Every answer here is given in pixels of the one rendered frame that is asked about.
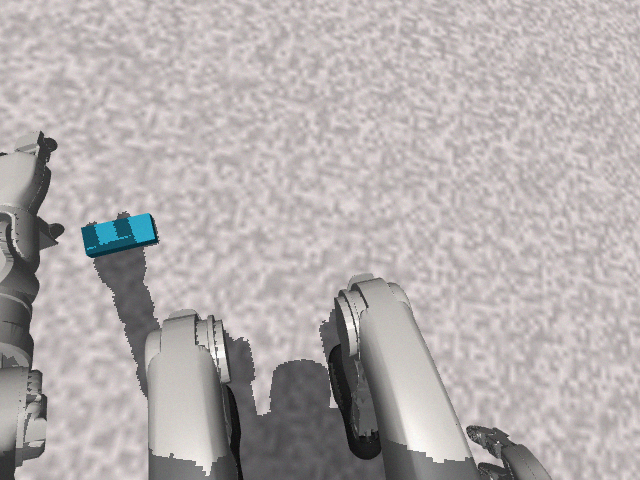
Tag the left robot arm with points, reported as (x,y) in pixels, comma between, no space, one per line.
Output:
(23,407)

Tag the right robot hand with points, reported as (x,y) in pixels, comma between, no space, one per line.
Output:
(519,463)

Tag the left robot hand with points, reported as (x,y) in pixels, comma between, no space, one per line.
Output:
(25,179)

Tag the small box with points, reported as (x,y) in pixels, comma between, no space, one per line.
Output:
(119,235)

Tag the left robot foot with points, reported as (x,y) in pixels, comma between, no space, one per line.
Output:
(235,436)

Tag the right robot foot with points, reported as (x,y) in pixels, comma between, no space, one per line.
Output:
(363,447)

